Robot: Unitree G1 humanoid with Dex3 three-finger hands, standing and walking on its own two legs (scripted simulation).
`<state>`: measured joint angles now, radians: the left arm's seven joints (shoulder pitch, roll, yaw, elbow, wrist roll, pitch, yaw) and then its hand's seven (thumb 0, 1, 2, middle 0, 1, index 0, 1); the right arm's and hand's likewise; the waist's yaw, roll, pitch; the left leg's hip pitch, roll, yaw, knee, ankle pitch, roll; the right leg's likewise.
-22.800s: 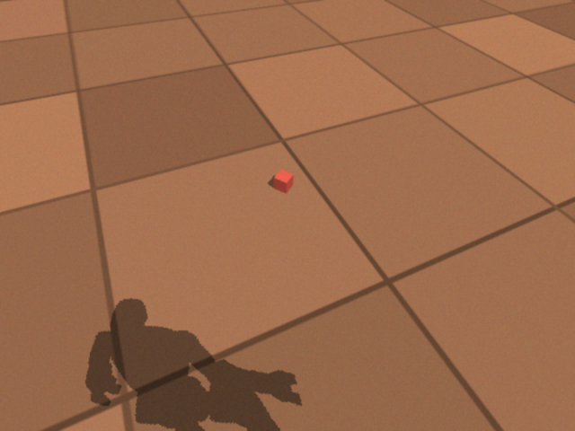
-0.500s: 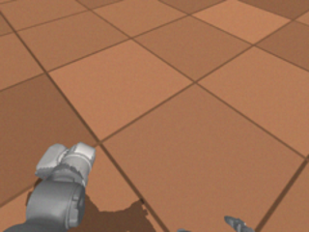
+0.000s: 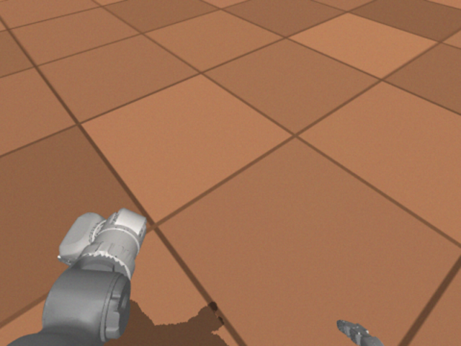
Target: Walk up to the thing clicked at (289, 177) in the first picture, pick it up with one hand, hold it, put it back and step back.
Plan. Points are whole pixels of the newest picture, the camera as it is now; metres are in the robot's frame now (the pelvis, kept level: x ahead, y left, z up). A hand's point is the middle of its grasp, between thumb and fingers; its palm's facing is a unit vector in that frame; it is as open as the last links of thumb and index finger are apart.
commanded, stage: hold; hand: left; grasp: from above
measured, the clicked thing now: (106, 258) +0.32 +0.24 -0.06
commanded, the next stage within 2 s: crouch in 1.10 s
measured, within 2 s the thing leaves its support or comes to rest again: neither
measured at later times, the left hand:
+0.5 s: hand (108, 254) +0.31 +0.21 -0.01, palm faces -0.08 -0.45 -0.89, open 10.5 cm
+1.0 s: hand (102, 251) +0.31 +0.22 -0.01, palm faces -0.09 -0.44 -0.89, open 10.5 cm
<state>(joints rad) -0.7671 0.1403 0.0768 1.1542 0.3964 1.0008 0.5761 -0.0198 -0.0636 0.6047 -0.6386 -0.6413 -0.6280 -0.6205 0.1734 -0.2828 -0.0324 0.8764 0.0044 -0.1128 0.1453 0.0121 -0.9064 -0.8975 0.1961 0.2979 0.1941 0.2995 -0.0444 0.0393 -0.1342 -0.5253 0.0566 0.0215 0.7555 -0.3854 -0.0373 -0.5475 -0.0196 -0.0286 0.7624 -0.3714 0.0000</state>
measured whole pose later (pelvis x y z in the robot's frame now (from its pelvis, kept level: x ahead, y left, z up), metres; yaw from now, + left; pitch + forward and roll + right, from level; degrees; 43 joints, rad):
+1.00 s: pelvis +0.00 +0.00 +0.01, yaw +0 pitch +7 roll +0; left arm -0.70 0.11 0.00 1.04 0.40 1.04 0.55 -0.02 -0.06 0.60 -0.64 -0.63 -0.63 -0.61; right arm 0.10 -0.28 0.00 0.85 0.02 -0.12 0.14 0.01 -0.91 -0.90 0.20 0.30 0.19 0.30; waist -0.01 0.04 -0.11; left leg -0.41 0.05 0.03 0.63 -0.33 -0.03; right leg -0.44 -0.02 -0.03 0.64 -0.32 0.00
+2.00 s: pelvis -0.07 +0.00 -0.15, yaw -2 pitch +32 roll -2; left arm -1.01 0.33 0.29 1.48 0.45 0.62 0.81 -0.02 -0.07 0.60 -0.65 -0.63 -0.64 -0.60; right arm 0.14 -0.27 -0.03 0.90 -0.12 -0.14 0.18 0.01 -0.89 -0.89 0.20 0.30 0.20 0.30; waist -0.15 0.00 -0.18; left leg -1.49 0.08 -0.03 1.51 -0.57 -0.04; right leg -1.50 0.00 -0.04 1.46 -0.52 -0.01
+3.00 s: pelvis -0.09 +0.01 -0.40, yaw -5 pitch +37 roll -5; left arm -1.32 0.65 0.45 1.69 0.59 0.55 0.75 -0.02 -0.13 0.63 -0.73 -0.56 -0.72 -0.54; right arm 0.14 -0.32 0.02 0.88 -0.15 -0.18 0.34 0.00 -0.92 -0.90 0.19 0.30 0.19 0.30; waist -0.29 0.04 -0.01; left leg -2.29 0.05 -0.12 2.34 -0.70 -0.03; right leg -2.28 -0.01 -0.06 2.26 -0.62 0.01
